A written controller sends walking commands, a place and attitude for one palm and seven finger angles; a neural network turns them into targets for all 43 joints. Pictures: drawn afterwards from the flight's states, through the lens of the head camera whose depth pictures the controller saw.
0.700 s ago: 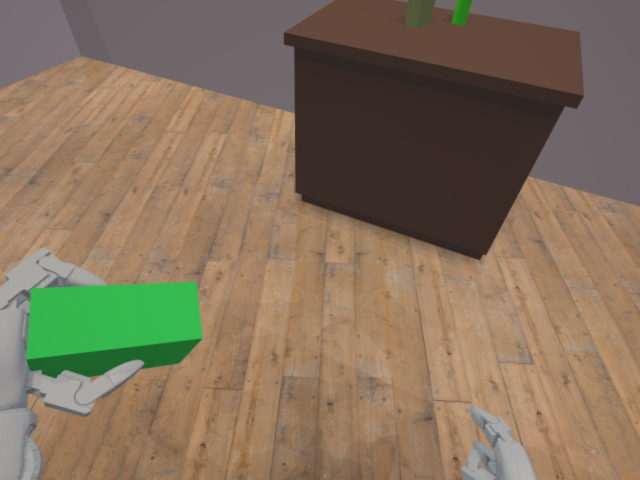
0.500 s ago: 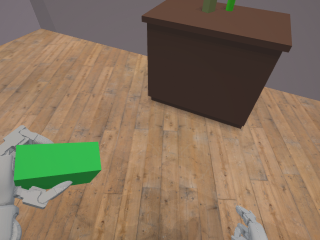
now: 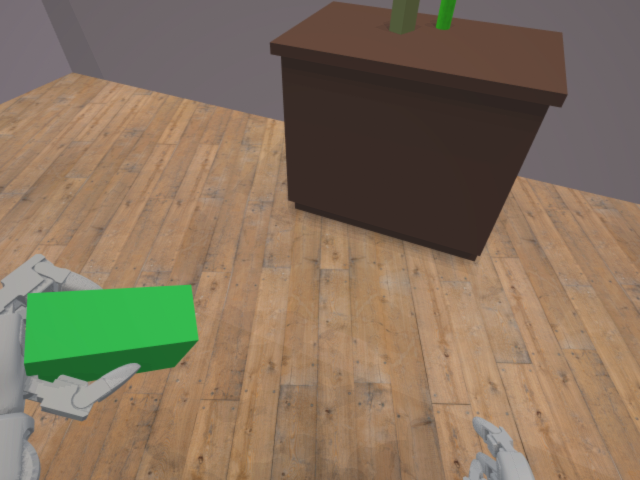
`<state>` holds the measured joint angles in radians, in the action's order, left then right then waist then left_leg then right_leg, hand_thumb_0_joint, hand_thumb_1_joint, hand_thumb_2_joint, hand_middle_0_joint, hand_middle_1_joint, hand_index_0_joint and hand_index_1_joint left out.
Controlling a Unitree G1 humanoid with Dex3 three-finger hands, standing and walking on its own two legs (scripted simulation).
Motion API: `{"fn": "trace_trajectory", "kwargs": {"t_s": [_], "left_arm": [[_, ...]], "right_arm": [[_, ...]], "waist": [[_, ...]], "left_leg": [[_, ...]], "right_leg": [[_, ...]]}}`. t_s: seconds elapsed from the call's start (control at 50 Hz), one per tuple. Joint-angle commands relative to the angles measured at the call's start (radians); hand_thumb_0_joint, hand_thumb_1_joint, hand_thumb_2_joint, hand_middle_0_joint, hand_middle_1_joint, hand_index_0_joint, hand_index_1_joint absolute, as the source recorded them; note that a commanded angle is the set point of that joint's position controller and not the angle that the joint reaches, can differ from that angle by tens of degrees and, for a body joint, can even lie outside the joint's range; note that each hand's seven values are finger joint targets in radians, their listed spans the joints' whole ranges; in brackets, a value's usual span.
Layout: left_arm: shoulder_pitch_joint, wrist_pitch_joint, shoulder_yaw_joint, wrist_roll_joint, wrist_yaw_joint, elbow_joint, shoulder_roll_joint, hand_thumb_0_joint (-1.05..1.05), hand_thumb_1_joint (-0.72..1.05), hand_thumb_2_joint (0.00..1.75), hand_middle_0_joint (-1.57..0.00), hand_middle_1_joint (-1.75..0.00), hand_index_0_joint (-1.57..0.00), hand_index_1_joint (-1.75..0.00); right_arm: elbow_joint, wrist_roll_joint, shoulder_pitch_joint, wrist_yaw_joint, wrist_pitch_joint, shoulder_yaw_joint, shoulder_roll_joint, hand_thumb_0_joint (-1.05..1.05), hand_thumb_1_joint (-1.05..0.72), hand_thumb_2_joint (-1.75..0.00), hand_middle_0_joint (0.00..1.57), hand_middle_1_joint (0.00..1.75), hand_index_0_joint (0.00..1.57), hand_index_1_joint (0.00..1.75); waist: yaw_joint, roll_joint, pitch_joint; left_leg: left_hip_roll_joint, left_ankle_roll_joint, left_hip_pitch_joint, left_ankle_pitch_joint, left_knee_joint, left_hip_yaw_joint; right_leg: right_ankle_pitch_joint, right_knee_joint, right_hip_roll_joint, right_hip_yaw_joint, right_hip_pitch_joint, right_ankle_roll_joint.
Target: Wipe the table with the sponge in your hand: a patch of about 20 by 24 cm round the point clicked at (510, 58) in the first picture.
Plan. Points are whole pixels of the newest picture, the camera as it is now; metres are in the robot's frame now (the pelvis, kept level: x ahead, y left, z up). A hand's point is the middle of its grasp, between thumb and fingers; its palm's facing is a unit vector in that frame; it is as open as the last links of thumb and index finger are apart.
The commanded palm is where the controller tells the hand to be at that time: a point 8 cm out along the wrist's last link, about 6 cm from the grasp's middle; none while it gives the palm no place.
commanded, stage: walk to a spot facing it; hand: left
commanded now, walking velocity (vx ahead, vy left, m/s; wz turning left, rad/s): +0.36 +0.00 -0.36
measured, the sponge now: (138, 333) +0.22 +0.20 +0.14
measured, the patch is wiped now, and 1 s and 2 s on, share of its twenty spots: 0.00 0.00 0.00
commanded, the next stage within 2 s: none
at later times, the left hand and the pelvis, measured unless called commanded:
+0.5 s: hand (194, 220) +0.36 +0.18 +0.17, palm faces +0.30 -0.85 -0.44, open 10.1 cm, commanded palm +0.31 +0.22 +0.18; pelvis +0.12 -0.03 -0.01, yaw -7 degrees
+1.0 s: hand (322, 153) +0.53 +0.04 +0.16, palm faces +0.21 -0.83 -0.52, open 10.1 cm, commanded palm +0.47 +0.10 +0.18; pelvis +0.27 -0.15 -0.01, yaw -10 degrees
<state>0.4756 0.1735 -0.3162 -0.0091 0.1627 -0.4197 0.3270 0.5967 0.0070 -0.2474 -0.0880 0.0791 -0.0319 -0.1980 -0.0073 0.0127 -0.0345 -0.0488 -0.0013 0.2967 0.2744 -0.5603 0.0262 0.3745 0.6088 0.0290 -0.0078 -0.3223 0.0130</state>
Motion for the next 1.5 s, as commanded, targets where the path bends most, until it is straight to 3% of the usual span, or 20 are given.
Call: {"fn": "trace_trajectory", "kwargs": {"t_s": [0.0, 0.06, 0.12, 0.18, 0.26, 0.42, 0.48, 0.5, 0.58, 0.76, 0.8, 0.82, 0.84, 0.9, 1.0, 1.28, 1.3, 1.34, 1.36, 1.48], "left_arm": [[-0.157, 0.074, -0.086, 0.000, 0.018, -0.227, 0.158, 0.00, 0.10, 1.30, -1.20, -1.60, -1.20, -1.60], [-0.162, 0.063, -0.065, -0.002, 0.009, -0.208, 0.150, 0.00, 0.10, 1.30, -1.20, -1.60, -1.20, -1.60], [-0.200, 0.056, -0.089, 0.002, 0.017, -0.205, 0.211, 0.00, 0.10, 1.30, -1.20, -1.60, -1.20, -1.60], [-0.172, 0.087, -0.135, 0.005, 0.014, -0.245, 0.243, 0.00, 0.10, 1.30, -1.20, -1.60, -1.20, -1.60], [-0.113, 0.118, -0.163, 0.015, 0.016, -0.276, 0.244, 0.00, 0.10, 1.30, -1.20, -1.60, -1.20, -1.60], [-0.041, 0.094, -0.147, 0.038, 0.021, -0.267, 0.202, 0.00, 0.10, 1.30, -1.20, -1.60, -1.20, -1.60], [-0.051, 0.112, -0.125, 0.045, 0.020, -0.313, 0.189, 0.00, 0.10, 1.30, -1.20, -1.60, -1.20, -1.60], [-0.066, 0.114, -0.137, 0.035, 0.023, -0.292, 0.208, 0.00, 0.10, 1.30, -1.20, -1.60, -1.20, -1.60], [-0.181, 0.095, -0.112, 0.013, 0.010, -0.383, 0.217, 0.00, 0.10, 1.30, -1.20, -1.60, -1.20, -1.60], [-0.068, 0.082, -0.164, 0.025, 0.004, -0.218, 0.189, 0.00, 0.10, 1.30, -1.20, -1.60, -1.20, -1.60], [-0.076, 0.064, -0.162, 0.021, 0.005, -0.208, 0.210, 0.00, 0.10, 1.30, -1.20, -1.60, -1.20, -1.60], [-0.078, 0.062, -0.208, 0.016, 0.011, -0.211, 0.263, 0.00, 0.10, 1.30, -1.20, -1.60, -1.20, -1.60], [-0.094, 0.066, -0.237, 0.029, 0.015, -0.229, 0.284, 0.00, 0.10, 1.30, -1.20, -1.60, -1.20, -1.60], [-0.049, 0.099, -0.237, 0.027, 0.004, -0.306, 0.276, 0.00, 0.10, 1.30, -1.20, -1.60, -1.20, -1.60], [-0.003, 0.125, -0.238, 0.028, 0.016, -0.351, 0.259, 0.00, 0.10, 1.30, -1.20, -1.60, -1.20, -1.60], [-0.099, 0.105, -0.149, 0.029, 0.041, -0.302, 0.213, 0.00, 0.10, 1.30, -1.20, -1.60, -1.20, -1.60], [-0.155, 0.120, -0.154, 0.027, 0.043, -0.354, 0.235, 0.00, 0.10, 1.30, -1.20, -1.60, -1.20, -1.60], [-0.195, 0.137, -0.178, 0.037, 0.036, -0.401, 0.247, 0.00, 0.10, 1.30, -1.20, -1.60, -1.20, -1.60], [-0.249, 0.128, -0.195, 0.017, 0.030, -0.397, 0.316, 0.00, 0.10, 1.30, -1.20, -1.60, -1.20, -1.60], [-0.005, 0.133, -0.301, 0.052, -0.001, -0.478, 0.300, 0.00, 0.10, 1.30, -1.20, -1.60, -1.20, -1.60]], "right_arm": [[-0.132, 0.009, 0.098, -0.015, 0.054, 0.056, -0.124, 0.00, -0.90, -0.90, 0.20, 0.30, 0.20, 0.30], [-0.139, 0.005, 0.114, 0.000, 0.043, 0.055, -0.126, 0.00, -0.90, -0.90, 0.20, 0.30, 0.20, 0.30], [-0.154, -0.005, 0.152, 0.013, 0.043, 0.060, -0.115, 0.00, -0.90, -0.90, 0.20, 0.30, 0.20, 0.30], [-0.127, 0.004, 0.125, 0.022, 0.034, 0.048, -0.120, 0.00, -0.90, -0.90, 0.20, 0.30, 0.20, 0.30], [-0.132, 0.007, 0.125, 0.022, 0.010, 0.039, -0.094, 0.00, -0.90, -0.90, 0.20, 0.30, 0.20, 0.30], [-0.170, -0.002, 0.082, 0.015, 0.022, 0.064, -0.112, 0.00, -0.90, -0.90, 0.20, 0.30, 0.20, 0.30], [-0.172, -0.009, 0.079, 0.010, 0.018, 0.082, -0.142, 0.00, -0.90, -0.90, 0.20, 0.30, 0.20, 0.30], [-0.169, -0.008, 0.081, 0.013, 0.024, 0.072, -0.127, 0.00, -0.90, -0.90, 0.20, 0.30, 0.20, 0.30], [-0.130, -0.004, 0.110, 0.016, 0.043, 0.066, -0.116, 0.00, -0.90, -0.90, 0.20, 0.30, 0.20, 0.30], [-0.127, -0.006, 0.100, 0.013, 0.052, 0.075, -0.107, 0.00, -0.90, -0.90, 0.20, 0.30, 0.20, 0.30], [-0.126, -0.021, 0.092, 0.014, 0.044, 0.077, -0.078, 0.00, -0.90, -0.90, 0.20, 0.30, 0.20, 0.30], [-0.145, -0.017, 0.117, 0.017, 0.038, 0.074, -0.060, 0.00, -0.90, -0.90, 0.20, 0.30, 0.20, 0.30], [-0.143, -0.012, 0.148, 0.021, 0.038, 0.070, -0.084, 0.00, -0.90, -0.90, 0.20, 0.30, 0.20, 0.30], [-0.102, -0.010, 0.159, 0.039, 0.018, 0.069, -0.084, 0.00, -0.90, -0.90, 0.20, 0.30, 0.20, 0.30], [-0.100, 0.000, 0.152, 0.041, -0.016, 0.083, -0.099, 0.00, -0.90, -0.90, 0.20, 0.30, 0.20, 0.30], [-0.175, -0.010, 0.065, 0.016, -0.001, 0.095, -0.084, 0.00, -0.90, -0.90, 0.20, 0.30, 0.20, 0.30], [-0.181, -0.007, 0.058, 0.012, 0.007, 0.093, -0.083, 0.00, -0.90, -0.90, 0.20, 0.30, 0.20, 0.30], [-0.191, -0.005, 0.086, 0.025, 0.027, 0.081, -0.103, 0.00, -0.90, -0.90, 0.20, 0.30, 0.20, 0.30], [-0.183, -0.008, 0.083, 0.042, 0.033, 0.073, -0.104, 0.00, -0.90, -0.90, 0.20, 0.30, 0.20, 0.30], [-0.145, -0.022, 0.124, 0.044, 0.045, 0.103, -0.108, 0.00, -0.90, -0.90, 0.20, 0.30, 0.20, 0.30]], "waist": [[0.021, 0.182, 0.003], [0.009, 0.154, 0.013], [-0.021, -0.273, 0.046], [0.007, -0.055, 0.013], [0.007, -0.077, -0.057], [0.010, -0.077, -0.112], [0.025, 0.264, -0.173], [0.023, 0.199, -0.113], [0.013, 0.177, 0.039], [-0.004, 0.165, -0.014], [-0.017, -0.088, -0.102], [-0.023, -0.378, -0.133], [-0.025, -0.335, -0.133], [-0.002, -0.105, -0.114], [0.020, -0.078, -0.082], [0.027, -0.116, -0.095], [0.050, -0.062, -0.158], [0.017, 0.278, -0.221], [0.036, 0.159, -0.142], [-0.025, 0.236, -0.080]], "left_leg": [[-0.252, -0.136, -0.001, 0.358, 0.262, -0.244], [-0.164, -0.069, 0.144, 0.371, 0.122, -0.058], [0.019, 0.011, 0.425, 0.286, -0.476, 0.050], [-0.045, 0.032, 0.433, 0.159, -0.563, -0.040], [-0.048, 0.030, 0.302, 0.086, -0.311, 0.036], [-0.001, -0.008, -0.100, -0.099, 0.106, 0.162], [-0.394, -0.206, -0.548, -0.228, 0.201, -0.360], [-0.439, -0.252, -0.485, -0.198, 0.259, -0.437], [-0.378, -0.205, -0.222, -0.039, 0.301, -0.198], [-0.245, -0.089, -0.035, -0.053, 0.083, 0.151], [-0.132, -0.050, 0.089, -0.037, -0.362, 0.214], [-0.005, -0.014, 0.368, 0.276, -0.660, 0.167], [-0.020, -0.006, 0.431, 0.301, -0.800, 0.015], [-0.082, 0.023, 0.473, 0.137, -0.884, -0.057], [-0.091, 0.040, 0.484, -0.003, -0.753, -0.006], [0.090, -0.035, -0.046, -0.130, 0.036, 0.294], [0.071, -0.065, -0.239, -0.188, 0.064, 0.233], [-0.379, -0.330, -0.493, -0.602, 0.124, -0.555], [-0.413, -0.350, -0.393, -0.536, 0.177, -0.656], [-0.229, -0.208, 0.030, -0.013, 0.252, -0.215]], "right_leg": [[0.057, 0.073, -0.002, 0.077, -0.047, -0.004], [0.073, -0.096, -0.026, 0.039, 0.115, 0.032], [0.207, -0.416, -0.381, -0.679, 0.209, 0.239], [-0.093, -0.349, -0.345, -0.510, 0.253, 0.258], [-0.390, -0.291, -0.263, -0.245, 0.270, 0.211], [-0.423, -0.097, -0.164, -0.149, 0.196, 0.121], [0.149, 0.400, -0.020, 0.023, -0.286, -0.008], [0.205, 0.552, -0.013, -0.006, -0.354, -0.005], [0.073, 0.541, -0.138, 0.003, -0.372, -0.018], [-0.142, -0.010, -0.047, 0.265, 0.119, -0.037], [-0.102, -0.141, -0.151, 0.064, 0.310, 0.030], [-0.202, -0.246, -0.388, -0.410, 0.440, 0.154], [-0.225, -0.301, -0.476, -0.524, 0.422, 0.190], [-0.331, -0.244, -0.439, -0.315, 0.396, 0.177], [-0.560, -0.254, -0.377, -0.023, 0.328, 0.135], [-0.923, 0.125, -0.334, 0.229, 0.277, 0.037], [-0.831, 0.319, -0.301, 0.251, 0.162, 0.005], [0.229, 0.787, -0.069, 0.117, -0.256, -0.057], [0.267, 0.862, -0.070, -0.007, -0.323, -0.039], [0.041, 0.507, -0.154, 0.035, -0.164, -0.064]]}}
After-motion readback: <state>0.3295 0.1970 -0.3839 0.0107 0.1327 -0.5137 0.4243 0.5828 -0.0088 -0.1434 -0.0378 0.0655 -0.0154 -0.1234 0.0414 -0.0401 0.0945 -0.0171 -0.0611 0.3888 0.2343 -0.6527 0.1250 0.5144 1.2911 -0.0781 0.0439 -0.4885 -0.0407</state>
